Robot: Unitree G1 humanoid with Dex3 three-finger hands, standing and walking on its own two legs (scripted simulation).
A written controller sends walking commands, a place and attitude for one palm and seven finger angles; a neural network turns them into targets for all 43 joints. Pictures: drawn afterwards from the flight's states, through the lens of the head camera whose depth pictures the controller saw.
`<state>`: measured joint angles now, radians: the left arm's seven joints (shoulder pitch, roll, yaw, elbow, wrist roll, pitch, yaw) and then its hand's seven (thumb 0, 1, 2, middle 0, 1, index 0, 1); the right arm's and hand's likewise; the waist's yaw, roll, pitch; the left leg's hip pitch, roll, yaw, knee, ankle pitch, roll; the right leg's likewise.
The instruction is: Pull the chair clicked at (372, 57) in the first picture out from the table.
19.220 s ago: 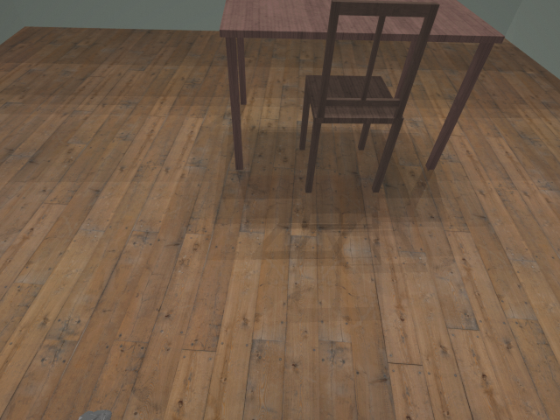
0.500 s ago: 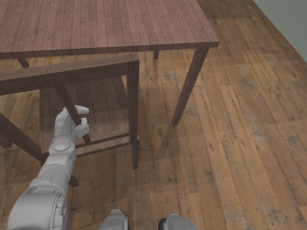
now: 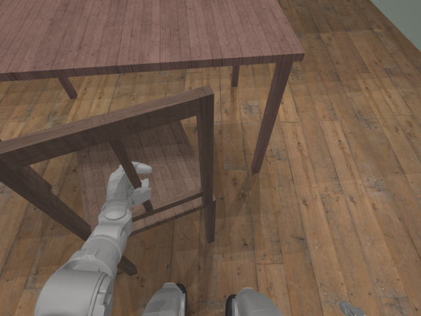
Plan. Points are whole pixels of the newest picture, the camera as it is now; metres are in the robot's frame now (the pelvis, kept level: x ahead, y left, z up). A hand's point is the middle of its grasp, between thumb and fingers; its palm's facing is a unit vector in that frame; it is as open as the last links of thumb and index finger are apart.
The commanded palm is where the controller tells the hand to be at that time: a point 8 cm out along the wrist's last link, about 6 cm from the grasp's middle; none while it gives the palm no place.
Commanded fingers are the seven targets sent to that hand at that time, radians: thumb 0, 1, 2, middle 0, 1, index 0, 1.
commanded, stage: step backward, pulling the chair out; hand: left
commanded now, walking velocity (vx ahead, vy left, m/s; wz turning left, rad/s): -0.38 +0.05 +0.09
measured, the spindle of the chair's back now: (135, 180) +0.40 +0.16 -0.04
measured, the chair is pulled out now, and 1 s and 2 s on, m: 0.21 0.28 0.36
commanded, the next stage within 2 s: none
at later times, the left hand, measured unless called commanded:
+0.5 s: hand (137, 207) +0.34 +0.15 -0.05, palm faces +0.04 -0.98 -0.20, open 5.1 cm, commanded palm +0.35 +0.20 -0.04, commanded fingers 0.00 0.90 0.90 -0.50 -1.45 -0.50 -1.45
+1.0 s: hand (140, 219) +0.31 +0.14 -0.04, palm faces +0.12 -0.97 -0.19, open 5.2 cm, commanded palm +0.32 +0.19 -0.05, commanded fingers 0.00 0.90 0.90 -0.50 -1.45 -0.50 -1.45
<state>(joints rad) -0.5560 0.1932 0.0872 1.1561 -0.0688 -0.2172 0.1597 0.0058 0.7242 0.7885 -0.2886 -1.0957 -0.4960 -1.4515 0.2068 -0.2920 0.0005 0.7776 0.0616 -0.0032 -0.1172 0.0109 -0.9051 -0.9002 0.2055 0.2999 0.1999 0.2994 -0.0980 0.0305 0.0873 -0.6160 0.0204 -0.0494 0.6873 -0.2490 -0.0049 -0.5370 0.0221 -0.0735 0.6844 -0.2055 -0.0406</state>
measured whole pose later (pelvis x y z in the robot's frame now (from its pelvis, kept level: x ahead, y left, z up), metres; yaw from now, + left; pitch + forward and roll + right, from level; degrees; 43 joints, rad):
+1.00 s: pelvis -0.07 -0.02 +0.01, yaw +3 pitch +3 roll +0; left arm -0.60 0.21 0.11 1.15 -0.07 -0.18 0.11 0.04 0.70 0.82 -0.27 -1.12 -0.49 -1.45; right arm 0.20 -0.30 -0.01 0.83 0.04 -0.09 -0.12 0.01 -0.90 -0.90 0.21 0.30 0.20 0.30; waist -0.09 0.03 0.13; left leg -0.48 -0.01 -0.07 0.81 -0.41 -0.04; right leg -0.51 0.00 -0.09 0.65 -0.20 -0.05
